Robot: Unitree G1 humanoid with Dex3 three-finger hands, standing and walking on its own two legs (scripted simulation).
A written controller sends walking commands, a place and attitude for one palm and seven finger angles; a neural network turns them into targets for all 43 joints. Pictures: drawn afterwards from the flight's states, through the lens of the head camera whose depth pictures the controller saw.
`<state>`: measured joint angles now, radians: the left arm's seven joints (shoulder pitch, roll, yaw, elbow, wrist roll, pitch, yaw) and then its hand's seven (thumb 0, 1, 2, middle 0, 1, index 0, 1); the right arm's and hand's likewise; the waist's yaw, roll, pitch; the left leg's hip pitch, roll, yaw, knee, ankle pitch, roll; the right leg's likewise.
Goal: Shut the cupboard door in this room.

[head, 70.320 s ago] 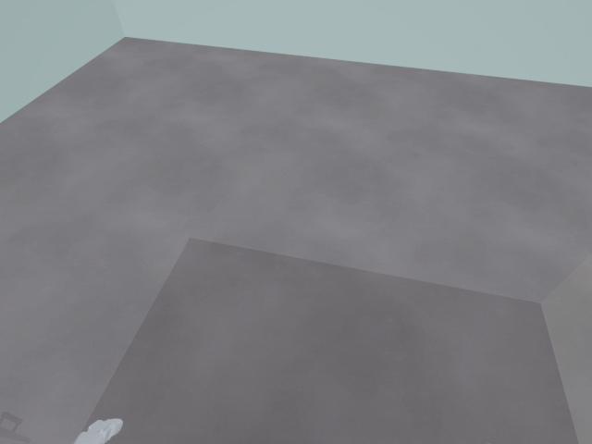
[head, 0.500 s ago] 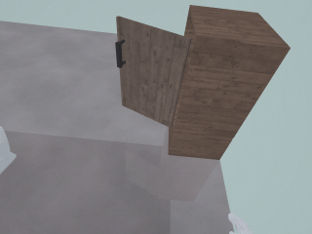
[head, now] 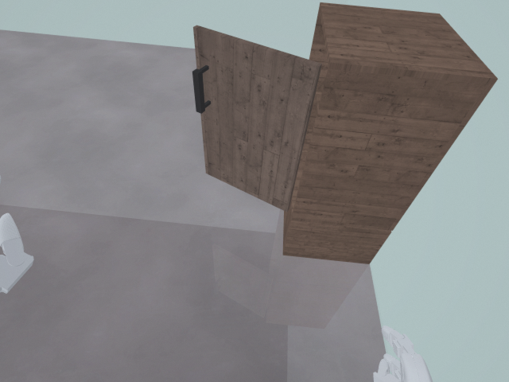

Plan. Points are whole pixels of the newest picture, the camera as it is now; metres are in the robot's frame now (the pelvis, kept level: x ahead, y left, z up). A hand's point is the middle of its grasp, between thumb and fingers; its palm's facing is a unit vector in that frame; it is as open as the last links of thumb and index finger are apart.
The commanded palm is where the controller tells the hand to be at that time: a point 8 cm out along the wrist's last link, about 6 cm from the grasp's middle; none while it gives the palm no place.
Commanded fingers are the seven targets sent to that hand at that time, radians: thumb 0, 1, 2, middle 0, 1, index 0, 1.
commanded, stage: stop stepping back and stand still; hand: left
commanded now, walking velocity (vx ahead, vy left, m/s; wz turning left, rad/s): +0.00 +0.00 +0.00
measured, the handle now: (203, 89) +0.93 +0.22 -0.05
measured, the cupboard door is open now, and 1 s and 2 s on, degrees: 65 65 65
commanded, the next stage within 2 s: let the arm hang, fingers relaxed in 0.22 s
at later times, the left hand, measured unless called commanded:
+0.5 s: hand (97, 371) +0.15 +0.25 -0.07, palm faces +0.03 -0.93 -0.37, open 7.4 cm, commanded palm none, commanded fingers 0.00 0.90 0.90 -0.20 -0.30 -0.20 -0.30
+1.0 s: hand out of the picture -0.08 +0.22 -0.16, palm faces +0.02 -0.97 -0.24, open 7.4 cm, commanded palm none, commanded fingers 0.00 0.90 0.90 -0.20 -0.30 -0.20 -0.30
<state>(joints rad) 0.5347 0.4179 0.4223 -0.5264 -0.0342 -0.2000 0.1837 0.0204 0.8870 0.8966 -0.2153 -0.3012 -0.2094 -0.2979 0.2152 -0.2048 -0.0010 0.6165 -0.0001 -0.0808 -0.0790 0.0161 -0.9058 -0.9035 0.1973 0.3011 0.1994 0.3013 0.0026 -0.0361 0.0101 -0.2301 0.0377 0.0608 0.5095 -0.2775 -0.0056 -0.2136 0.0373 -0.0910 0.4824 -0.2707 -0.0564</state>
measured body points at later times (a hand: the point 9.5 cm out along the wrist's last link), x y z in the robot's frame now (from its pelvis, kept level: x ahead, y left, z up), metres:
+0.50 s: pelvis -0.02 +0.03 -0.01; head -0.02 +0.00 +0.44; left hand +0.14 +0.30 -0.05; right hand +0.12 -0.23 -0.13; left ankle +0.00 +0.12 -0.74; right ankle -0.01 -0.08 -0.74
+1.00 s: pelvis -0.04 +0.03 +0.01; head -0.03 +0.02 +0.45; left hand -0.08 +0.27 -0.15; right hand -0.06 -0.18 -0.16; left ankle +0.00 +0.12 -0.74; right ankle -0.01 -0.08 -0.74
